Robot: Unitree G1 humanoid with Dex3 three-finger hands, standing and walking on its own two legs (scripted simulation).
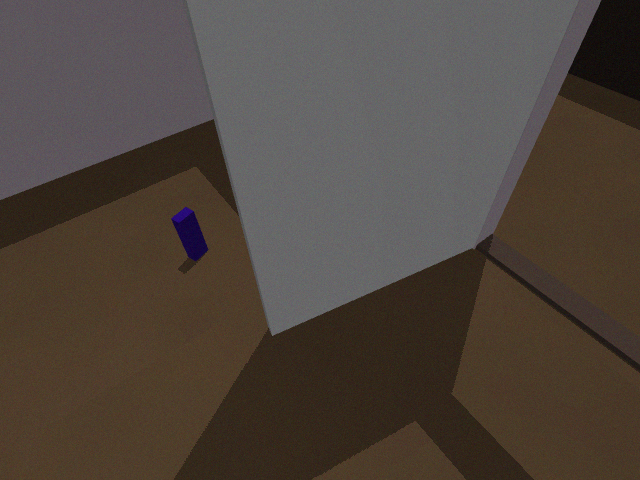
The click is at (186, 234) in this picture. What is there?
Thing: carton on end
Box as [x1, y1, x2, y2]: [171, 207, 207, 260]
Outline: 185,207 171,219 188,256 196,260 207,250 207,247 193,211
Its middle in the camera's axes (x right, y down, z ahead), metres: -0.53 -0.01 +1.54
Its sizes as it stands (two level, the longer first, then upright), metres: 0.074 0.043 0.231
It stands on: the floor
